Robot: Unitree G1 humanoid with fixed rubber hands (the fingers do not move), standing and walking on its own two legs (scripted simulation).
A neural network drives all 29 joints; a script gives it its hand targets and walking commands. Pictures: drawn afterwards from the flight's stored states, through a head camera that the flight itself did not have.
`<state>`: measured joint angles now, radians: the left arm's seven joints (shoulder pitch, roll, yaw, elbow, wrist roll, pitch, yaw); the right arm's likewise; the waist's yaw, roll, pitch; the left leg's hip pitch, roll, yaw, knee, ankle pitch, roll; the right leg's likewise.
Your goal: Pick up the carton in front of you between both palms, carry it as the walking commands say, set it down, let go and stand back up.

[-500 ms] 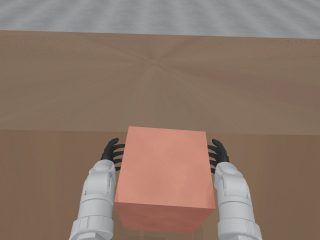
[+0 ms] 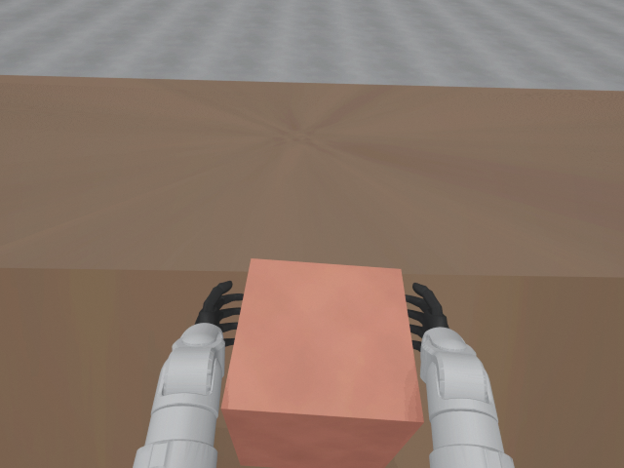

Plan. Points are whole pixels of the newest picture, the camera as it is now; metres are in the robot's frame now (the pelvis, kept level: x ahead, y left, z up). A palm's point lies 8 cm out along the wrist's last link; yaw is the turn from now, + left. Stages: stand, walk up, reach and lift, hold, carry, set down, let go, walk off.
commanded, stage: reach and lift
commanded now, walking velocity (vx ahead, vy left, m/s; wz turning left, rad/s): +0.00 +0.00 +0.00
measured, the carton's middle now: (317, 371) +0.28 +0.00 -0.04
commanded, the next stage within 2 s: hold in 0.08 s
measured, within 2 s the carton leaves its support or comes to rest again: neither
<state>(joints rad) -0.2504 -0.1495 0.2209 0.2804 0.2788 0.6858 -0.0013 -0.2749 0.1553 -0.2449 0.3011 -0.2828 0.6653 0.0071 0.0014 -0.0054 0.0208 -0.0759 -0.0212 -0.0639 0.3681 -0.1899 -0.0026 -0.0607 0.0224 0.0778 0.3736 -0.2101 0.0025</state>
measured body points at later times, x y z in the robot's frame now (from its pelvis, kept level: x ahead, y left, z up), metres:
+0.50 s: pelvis -0.02 +0.00 +0.00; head -0.06 +0.00 +0.45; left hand +0.28 +0.15 +0.04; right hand +0.29 -0.15 +0.04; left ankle +0.01 +0.12 -0.75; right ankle +0.00 -0.12 -0.75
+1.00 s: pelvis +0.10 +0.00 +0.00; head +0.07 +0.00 +0.45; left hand +0.38 +0.14 +0.09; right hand +0.38 -0.16 +0.10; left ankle +0.15 +0.10 -0.73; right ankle +0.00 -0.12 -0.75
